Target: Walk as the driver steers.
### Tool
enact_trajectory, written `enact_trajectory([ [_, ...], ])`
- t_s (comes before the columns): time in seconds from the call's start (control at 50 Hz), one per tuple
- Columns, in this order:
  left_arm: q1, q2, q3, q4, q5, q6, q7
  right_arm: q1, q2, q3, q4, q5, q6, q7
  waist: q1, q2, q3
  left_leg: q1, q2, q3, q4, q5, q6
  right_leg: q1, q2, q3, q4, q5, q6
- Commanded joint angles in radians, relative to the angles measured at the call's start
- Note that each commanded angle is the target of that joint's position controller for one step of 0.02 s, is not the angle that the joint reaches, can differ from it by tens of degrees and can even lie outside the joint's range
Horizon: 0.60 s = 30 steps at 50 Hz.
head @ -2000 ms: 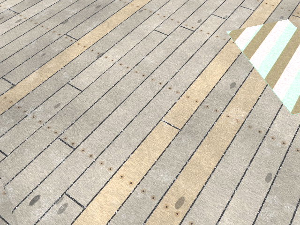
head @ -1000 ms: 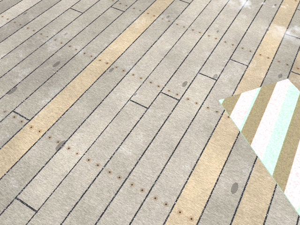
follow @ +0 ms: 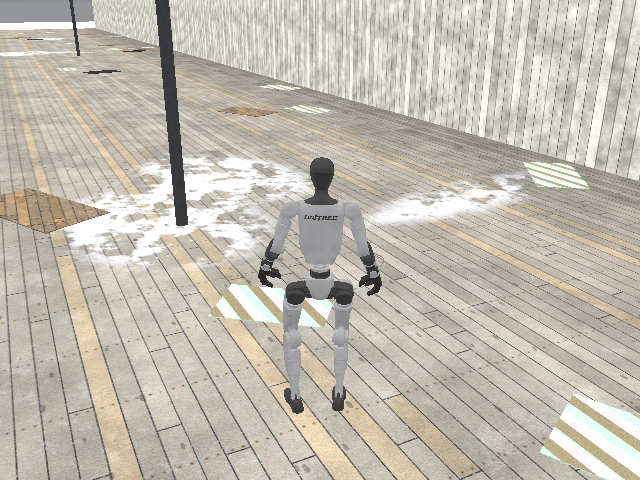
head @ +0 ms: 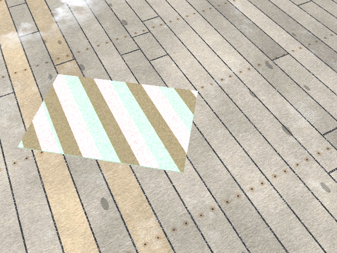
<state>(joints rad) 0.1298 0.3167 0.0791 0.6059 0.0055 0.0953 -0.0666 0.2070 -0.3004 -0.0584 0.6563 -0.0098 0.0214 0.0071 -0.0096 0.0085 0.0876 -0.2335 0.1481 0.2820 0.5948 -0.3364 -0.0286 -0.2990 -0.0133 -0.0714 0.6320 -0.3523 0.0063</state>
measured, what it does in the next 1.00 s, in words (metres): steps on the spot, turning left: right foot, then left foot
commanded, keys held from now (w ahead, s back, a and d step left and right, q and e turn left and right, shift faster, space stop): shift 0.08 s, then q+shift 0.92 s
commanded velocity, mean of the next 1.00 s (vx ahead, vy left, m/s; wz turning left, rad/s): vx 0.00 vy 0.00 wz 0.47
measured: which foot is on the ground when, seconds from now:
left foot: down 0.00-0.00, up 0.02-0.52, down 0.54-1.00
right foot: up 0.00-0.00, down 0.02-0.54, up 0.56-1.00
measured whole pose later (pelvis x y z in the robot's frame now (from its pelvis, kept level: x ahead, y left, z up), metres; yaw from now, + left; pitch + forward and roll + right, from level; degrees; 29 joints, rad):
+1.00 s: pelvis +0.04 -0.01 +0.01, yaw +35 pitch +2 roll -1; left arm 0.10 0.32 0.02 0.66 0.01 0.02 0.02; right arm 0.25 -0.35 -0.10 0.66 -0.01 0.06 0.02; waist -0.04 0.00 0.07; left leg -0.25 -0.19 -0.35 0.53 -0.27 0.04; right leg -0.39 0.07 0.12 0.64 -0.34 0.03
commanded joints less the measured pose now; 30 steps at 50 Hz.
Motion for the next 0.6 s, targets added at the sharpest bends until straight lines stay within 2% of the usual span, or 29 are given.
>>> enact_trajectory([
  [0.02,0.149,0.221,0.058,-0.035,0.032,-0.041,0.036,0.057,-0.094,-0.035,-0.062,0.007,0.004,0.013,0.057,-0.221,-0.169,-0.268,0.038,-0.017,0.363,-0.118,-0.012,0.344,-0.215,0.381,-0.318,0.396,-0.097],
  [0.04,0.179,0.328,0.088,-0.054,0.003,-0.047,0.042,-0.017,-0.061,-0.016,-0.132,-0.022,0.021,-0.004,0.088,-0.320,-0.193,-0.443,-0.096,-0.153,0.518,-0.360,-0.055,0.319,-0.401,0.611,-0.275,0.742,-0.282],
  [0.06,0.212,0.257,0.076,-0.044,-0.008,-0.049,0.045,-0.065,-0.100,-0.021,-0.118,-0.025,0.031,-0.014,0.130,-0.191,-0.220,-0.442,-0.065,-0.245,0.598,-0.312,-0.052,0.344,-0.367,0.516,-0.258,0.763,-0.313],
  [0.08,0.154,0.194,0.047,-0.037,-0.003,-0.048,0.055,-0.067,-0.090,-0.020,-0.103,-0.007,0.030,-0.015,0.090,-0.177,-0.163,-0.428,-0.061,-0.267,0.602,-0.225,-0.039,0.288,-0.305,0.421,-0.259,0.717,-0.289],
  [0.1,0.065,0.134,0.024,-0.041,0.002,-0.046,0.065,-0.036,-0.092,-0.019,-0.067,0.003,0.023,-0.014,0.042,-0.147,-0.128,-0.384,-0.046,-0.279,0.547,-0.128,-0.031,0.239,-0.232,0.325,-0.275,0.662,-0.241],
  [0.12,0.013,0.099,0.008,-0.044,-0.004,-0.050,0.075,0.002,-0.105,-0.024,-0.039,-0.005,0.024,-0.010,0.015,-0.165,-0.130,-0.335,-0.053,-0.260,0.522,-0.072,-0.028,0.224,-0.191,0.265,-0.277,0.688,-0.213],
  [0.14,-0.014,0.050,-0.015,-0.038,-0.005,-0.053,0.077,0.057,-0.113,-0.025,0.008,-0.015,0.031,-0.004,-0.004,-0.122,-0.159,-0.290,-0.071,-0.245,0.531,-0.022,-0.025,0.232,-0.160,0.212,-0.303,0.688,-0.188],
  [0.16,-0.011,0.039,-0.028,-0.034,0.001,-0.065,0.079,0.098,-0.090,-0.016,0.026,-0.007,0.040,0.002,-0.014,-0.154,-0.173,-0.202,-0.074,-0.247,0.489,-0.022,-0.023,0.187,-0.186,0.186,-0.300,0.761,-0.203],
  [0.18,-0.016,0.006,-0.043,-0.021,0.009,-0.075,0.079,0.104,-0.071,-0.007,0.042,0.003,0.046,0.007,-0.016,-0.131,-0.164,-0.155,-0.075,-0.260,0.414,-0.015,-0.021,0.173,-0.182,0.153,-0.315,0.733,-0.193],
  [0.2,-0.013,-0.005,-0.052,-0.008,0.018,-0.083,0.082,0.094,-0.050,0.002,0.050,0.009,0.049,0.012,-0.008,-0.119,-0.139,-0.125,-0.088,-0.276,0.328,-0.011,-0.017,0.162,-0.178,0.123,-0.327,0.666,-0.177],
  [0.22,-0.011,0.017,-0.048,-0.002,0.029,-0.085,0.086,0.077,-0.053,0.002,0.054,0.011,0.049,0.015,0.008,-0.123,-0.119,-0.109,-0.108,-0.279,0.268,-0.011,-0.012,0.162,-0.171,0.110,-0.333,0.579,-0.164],
  [0.26,0.039,0.091,-0.027,0.028,0.025,-0.078,0.093,0.051,-0.088,-0.012,0.042,0.003,0.048,0.019,0.034,-0.146,-0.094,-0.149,-0.130,-0.268,0.249,-0.039,0.005,0.201,-0.208,0.130,-0.309,0.577,-0.184],
  [0.28,0.055,0.106,-0.021,0.035,0.021,-0.073,0.094,0.051,-0.095,-0.015,0.039,0.001,0.048,0.020,0.038,-0.137,-0.090,-0.169,-0.130,-0.261,0.260,-0.064,0.011,0.212,-0.232,0.141,-0.300,0.565,-0.197],
  [0.36,0.047,0.087,-0.020,0.036,0.025,-0.067,0.097,0.017,-0.074,-0.015,0.013,0.003,0.048,0.029,0.037,-0.103,-0.054,-0.204,-0.111,-0.241,0.261,-0.124,0.021,0.199,-0.283,0.150,-0.296,0.488,-0.228],
  [0.42,0.037,0.088,-0.015,0.042,0.028,-0.072,0.095,0.018,-0.059,-0.016,-0.005,0.011,0.047,0.034,0.027,-0.102,-0.075,-0.171,-0.114,-0.218,0.213,-0.149,0.033,0.208,-0.298,0.123,-0.261,0.556,-0.226],
  [0.46,0.029,0.096,-0.008,0.046,0.026,-0.075,0.092,0.025,-0.055,-0.018,-0.018,0.017,0.045,0.037,0.021,-0.109,-0.102,-0.133,-0.123,-0.201,0.150,-0.145,0.049,0.221,-0.306,0.098,-0.222,0.590,-0.210],
  [0.5,0.010,0.105,-0.002,0.049,0.016,-0.075,0.089,0.055,-0.048,-0.021,-0.022,0.016,0.038,0.039,-0.011,-0.099,-0.123,-0.040,-0.143,-0.186,-0.001,-0.048,0.073,0.187,-0.289,0.040,-0.135,0.557,-0.158],
  [0.52,0.015,0.108,0.003,0.055,0.012,-0.076,0.088,0.093,-0.064,-0.026,-0.017,0.006,0.027,0.033,-0.042,-0.051,-0.137,0.055,-0.139,-0.245,-0.134,0.086,0.097,0.117,-0.254,-0.010,-0.033,0.449,-0.095],
  [0.54,0.029,0.077,-0.003,0.035,0.014,-0.076,0.085,0.140,-0.182,-0.055,-0.015,-0.012,0.011,0.019,-0.048,0.168,-0.144,0.179,0.040,-0.558,-0.263,0.305,0.160,-0.076,-0.138,-0.099,0.230,0.162,-0.014],
  [0.56,-0.067,0.025,-0.023,-0.044,0.018,-0.061,0.089,0.207,-0.301,-0.089,-0.011,-0.002,0.008,0.020,-0.075,0.306,-0.117,0.223,0.223,-0.892,-0.269,0.682,0.340,-0.345,0.074,-0.023,0.388,-0.336,0.036],
  [0.58,-0.065,0.047,-0.023,-0.031,0.031,-0.055,0.092,0.230,-0.267,-0.090,-0.009,0.009,0.012,0.017,-0.087,0.149,-0.140,0.253,0.214,-0.829,-0.260,0.637,0.388,-0.375,0.033,0.106,0.519,-0.320,0.039],
  [0.6,-0.042,0.055,-0.021,-0.014,0.021,-0.058,0.088,0.161,-0.225,-0.079,-0.019,0.014,0.021,0.010,-0.050,0.087,-0.102,0.211,0.156,-0.744,-0.260,0.532,0.365,-0.384,0.011,0.130,0.542,-0.216,0.038],
])
Keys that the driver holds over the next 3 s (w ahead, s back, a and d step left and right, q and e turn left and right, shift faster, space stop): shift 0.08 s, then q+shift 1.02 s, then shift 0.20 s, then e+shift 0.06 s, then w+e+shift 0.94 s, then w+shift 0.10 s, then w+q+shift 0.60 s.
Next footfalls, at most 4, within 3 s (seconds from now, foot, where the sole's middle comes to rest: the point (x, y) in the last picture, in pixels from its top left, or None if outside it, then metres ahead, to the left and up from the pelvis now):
0.02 right None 0.04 -0.10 -0.76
0.54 left None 0.02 0.08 -0.76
1.02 right None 0.17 -0.06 -0.76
1.42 left None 0.00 0.08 -0.76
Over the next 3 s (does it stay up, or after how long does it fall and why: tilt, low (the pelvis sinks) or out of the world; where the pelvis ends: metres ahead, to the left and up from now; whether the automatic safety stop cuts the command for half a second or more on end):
stays up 1.22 0.21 0.01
